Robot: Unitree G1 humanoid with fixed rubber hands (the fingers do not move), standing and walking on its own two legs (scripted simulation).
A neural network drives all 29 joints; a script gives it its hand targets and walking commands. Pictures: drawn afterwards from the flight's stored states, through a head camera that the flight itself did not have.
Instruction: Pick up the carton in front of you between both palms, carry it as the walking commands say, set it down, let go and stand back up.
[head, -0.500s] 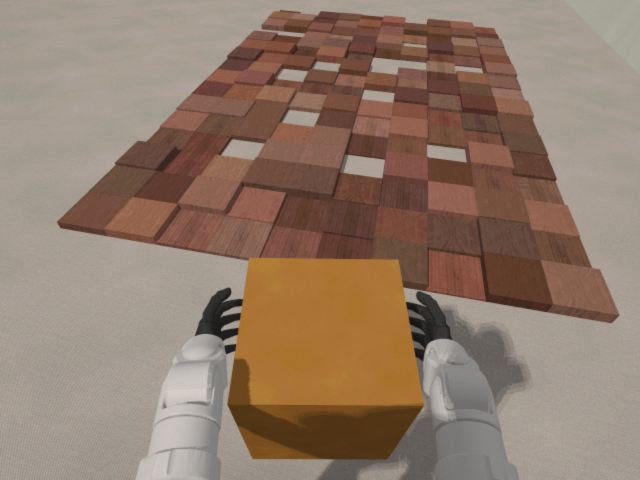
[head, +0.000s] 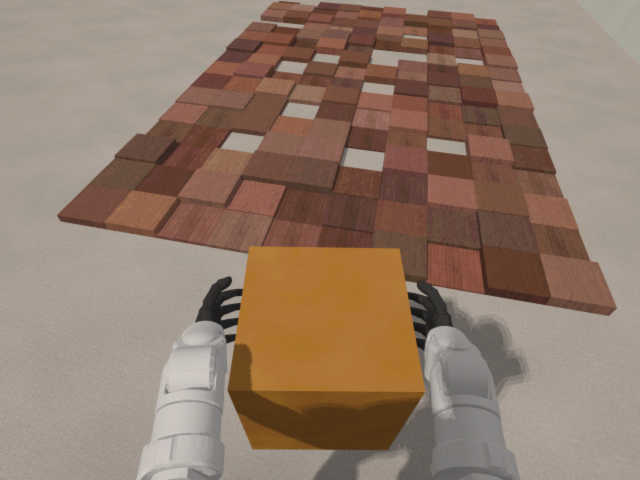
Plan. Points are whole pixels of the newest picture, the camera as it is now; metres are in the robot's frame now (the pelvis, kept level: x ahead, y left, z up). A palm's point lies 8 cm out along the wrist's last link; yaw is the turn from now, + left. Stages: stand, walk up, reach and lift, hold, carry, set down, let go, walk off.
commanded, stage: reach and lift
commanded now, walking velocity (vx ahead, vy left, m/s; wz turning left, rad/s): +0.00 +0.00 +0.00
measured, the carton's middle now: (322, 353) +0.31 +0.00 -0.04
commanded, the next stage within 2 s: hold in 0.52 s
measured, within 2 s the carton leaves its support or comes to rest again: neither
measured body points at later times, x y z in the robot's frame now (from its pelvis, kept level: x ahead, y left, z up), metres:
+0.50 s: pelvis +0.01 +0.00 +0.00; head -0.01 +0.00 +0.45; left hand +0.31 +0.15 +0.03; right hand +0.32 -0.15 +0.03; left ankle +0.03 +0.13 -0.74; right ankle +0.02 -0.13 -0.74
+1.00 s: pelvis +0.00 +0.00 +0.00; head -0.04 +0.00 +0.45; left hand +0.30 +0.15 +0.04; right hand +0.30 -0.15 +0.05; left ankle +0.03 +0.13 -0.74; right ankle +0.02 -0.13 -0.74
